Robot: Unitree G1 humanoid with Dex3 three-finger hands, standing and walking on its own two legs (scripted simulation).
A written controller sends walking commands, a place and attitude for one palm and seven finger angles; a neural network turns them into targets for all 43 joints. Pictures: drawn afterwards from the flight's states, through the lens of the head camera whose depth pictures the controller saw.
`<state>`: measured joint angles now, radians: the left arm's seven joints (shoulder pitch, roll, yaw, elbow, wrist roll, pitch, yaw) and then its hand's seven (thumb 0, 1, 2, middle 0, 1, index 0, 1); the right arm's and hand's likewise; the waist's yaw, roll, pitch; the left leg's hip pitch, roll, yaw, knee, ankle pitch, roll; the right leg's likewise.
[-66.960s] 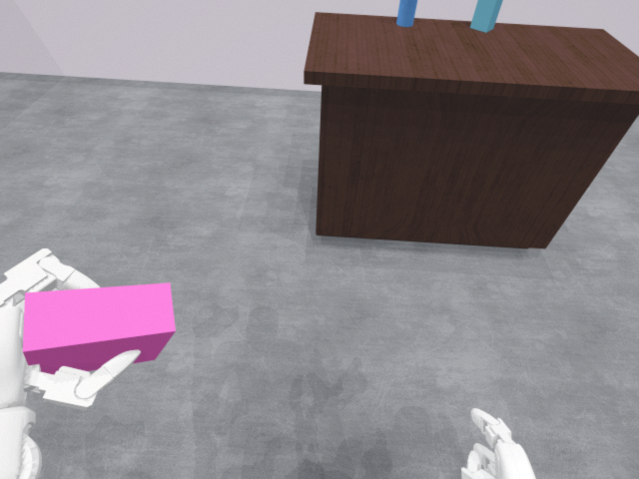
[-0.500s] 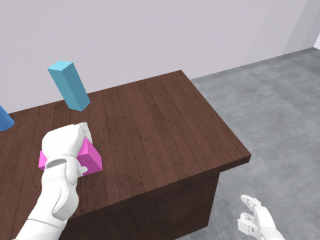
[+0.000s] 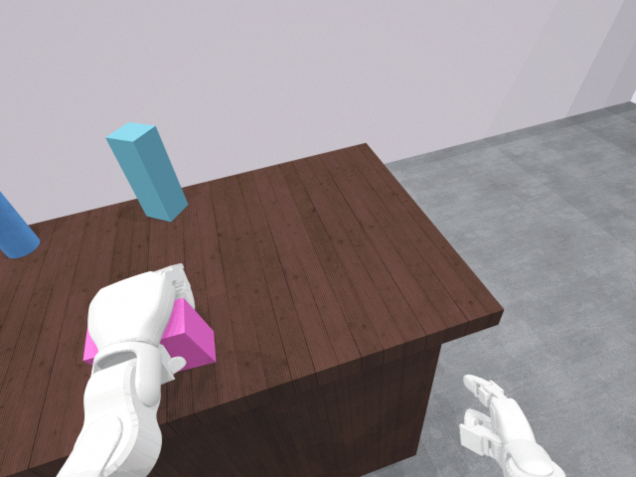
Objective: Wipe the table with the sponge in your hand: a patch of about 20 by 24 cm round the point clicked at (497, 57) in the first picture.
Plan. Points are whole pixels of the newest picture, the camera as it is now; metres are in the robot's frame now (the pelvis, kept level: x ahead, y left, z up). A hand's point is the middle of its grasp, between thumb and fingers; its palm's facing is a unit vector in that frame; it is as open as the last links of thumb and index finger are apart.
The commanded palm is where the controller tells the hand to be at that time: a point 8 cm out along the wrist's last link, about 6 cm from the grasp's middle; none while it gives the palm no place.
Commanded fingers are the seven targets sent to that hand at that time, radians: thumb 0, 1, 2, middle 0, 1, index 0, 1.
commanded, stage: slide across to the third lane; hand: left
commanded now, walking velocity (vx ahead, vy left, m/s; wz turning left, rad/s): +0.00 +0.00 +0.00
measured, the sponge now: (162, 348) +0.24 +0.25 +0.06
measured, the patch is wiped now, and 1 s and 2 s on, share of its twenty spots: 0.90 0.95 0.95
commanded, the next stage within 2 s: wipe forward along the third lane in 0.58 s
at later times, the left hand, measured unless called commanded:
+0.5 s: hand (216, 309) +0.27 +0.17 +0.11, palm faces +0.09 -0.14 -0.99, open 9.0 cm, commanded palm +0.24 +0.17 +0.16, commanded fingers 0.00 0.10 1.30 -1.20 -1.60 -1.20 -1.60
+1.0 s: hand (233, 290) +0.31 +0.16 +0.10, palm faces +0.05 -0.09 -0.99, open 9.0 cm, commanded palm +0.28 +0.17 +0.15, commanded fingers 0.00 0.10 1.30 -1.20 -1.60 -1.20 -1.60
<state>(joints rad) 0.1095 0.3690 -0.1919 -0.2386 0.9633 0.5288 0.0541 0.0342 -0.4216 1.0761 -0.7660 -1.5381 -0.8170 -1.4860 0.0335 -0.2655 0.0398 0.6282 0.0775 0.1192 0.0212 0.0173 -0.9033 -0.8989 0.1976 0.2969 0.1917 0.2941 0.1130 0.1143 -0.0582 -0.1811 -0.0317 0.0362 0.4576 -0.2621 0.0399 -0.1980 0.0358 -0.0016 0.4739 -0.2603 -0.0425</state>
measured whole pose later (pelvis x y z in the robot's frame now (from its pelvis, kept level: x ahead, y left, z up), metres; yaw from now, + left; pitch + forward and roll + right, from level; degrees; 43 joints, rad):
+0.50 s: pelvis -0.01 -0.02 +0.00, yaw +0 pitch -3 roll +1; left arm -0.12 0.32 -0.34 -0.07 0.95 0.56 0.02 0.02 -0.46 1.08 -0.82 -1.49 -0.87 -1.42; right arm 0.00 -0.25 0.05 0.67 0.08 0.10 0.01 0.02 -0.90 -0.90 0.20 0.30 0.19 0.30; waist 0.11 0.12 -0.04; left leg -0.15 -0.02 0.02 0.42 -0.23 0.02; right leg -0.18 0.05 -0.01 0.46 -0.24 -0.06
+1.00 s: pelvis -0.01 -0.04 +0.00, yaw +0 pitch -2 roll +1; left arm -0.29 0.31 -0.32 0.17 0.95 0.62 0.03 0.01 -0.47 1.08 -0.84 -1.47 -0.88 -1.41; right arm 0.00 -0.27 0.05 0.70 0.09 0.13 -0.02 0.02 -0.90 -0.90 0.20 0.30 0.19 0.30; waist 0.09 0.10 -0.05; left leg -0.17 0.00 0.02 0.42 -0.22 0.00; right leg -0.20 0.07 -0.02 0.46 -0.23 -0.10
